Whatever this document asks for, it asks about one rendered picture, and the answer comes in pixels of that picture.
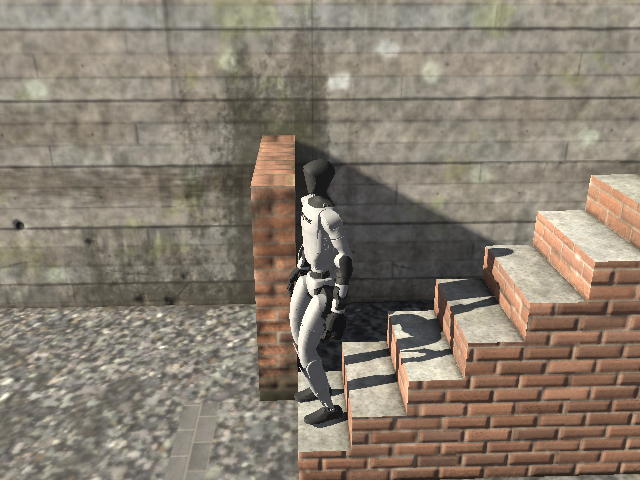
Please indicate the right robot upper arm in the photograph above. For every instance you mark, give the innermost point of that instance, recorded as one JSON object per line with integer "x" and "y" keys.
{"x": 306, "y": 197}

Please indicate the robot right hand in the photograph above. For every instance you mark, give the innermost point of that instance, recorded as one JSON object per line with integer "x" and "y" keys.
{"x": 295, "y": 274}

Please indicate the robot left thigh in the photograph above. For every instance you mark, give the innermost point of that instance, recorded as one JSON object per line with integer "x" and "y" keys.
{"x": 312, "y": 326}

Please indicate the left robot upper arm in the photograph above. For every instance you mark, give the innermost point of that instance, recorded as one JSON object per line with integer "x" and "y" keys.
{"x": 333, "y": 225}

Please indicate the robot left hand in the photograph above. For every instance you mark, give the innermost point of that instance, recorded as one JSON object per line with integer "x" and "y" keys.
{"x": 334, "y": 323}

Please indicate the robot right foot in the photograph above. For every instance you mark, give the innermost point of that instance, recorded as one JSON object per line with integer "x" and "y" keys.
{"x": 307, "y": 395}

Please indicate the robot right forearm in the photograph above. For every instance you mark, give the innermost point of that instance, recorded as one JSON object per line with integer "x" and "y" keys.
{"x": 303, "y": 264}

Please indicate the robot left forearm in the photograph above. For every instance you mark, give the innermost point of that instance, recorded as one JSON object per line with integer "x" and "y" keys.
{"x": 341, "y": 285}

